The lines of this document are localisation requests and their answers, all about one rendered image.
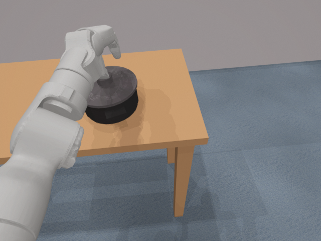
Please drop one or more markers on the left robot upper arm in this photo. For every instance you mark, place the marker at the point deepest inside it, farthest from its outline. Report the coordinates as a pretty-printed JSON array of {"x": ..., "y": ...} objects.
[{"x": 48, "y": 142}]

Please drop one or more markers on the robot left forearm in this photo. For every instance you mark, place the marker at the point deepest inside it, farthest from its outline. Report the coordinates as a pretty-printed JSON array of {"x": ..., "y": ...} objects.
[{"x": 69, "y": 87}]

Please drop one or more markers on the robot left hand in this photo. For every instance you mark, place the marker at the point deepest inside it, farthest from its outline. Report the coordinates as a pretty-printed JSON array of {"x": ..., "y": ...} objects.
[{"x": 109, "y": 39}]

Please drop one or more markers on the lid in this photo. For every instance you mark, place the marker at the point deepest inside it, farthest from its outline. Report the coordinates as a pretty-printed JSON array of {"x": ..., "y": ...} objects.
[{"x": 121, "y": 89}]

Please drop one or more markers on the pot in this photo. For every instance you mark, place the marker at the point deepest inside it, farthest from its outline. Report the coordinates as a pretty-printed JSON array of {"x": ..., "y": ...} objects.
[{"x": 114, "y": 114}]

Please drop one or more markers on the table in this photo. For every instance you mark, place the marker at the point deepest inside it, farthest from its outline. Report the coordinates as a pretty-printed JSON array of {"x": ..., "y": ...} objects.
[{"x": 167, "y": 114}]

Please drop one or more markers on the knob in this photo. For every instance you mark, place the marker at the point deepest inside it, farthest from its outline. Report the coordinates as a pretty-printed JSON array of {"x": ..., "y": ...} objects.
[{"x": 105, "y": 82}]

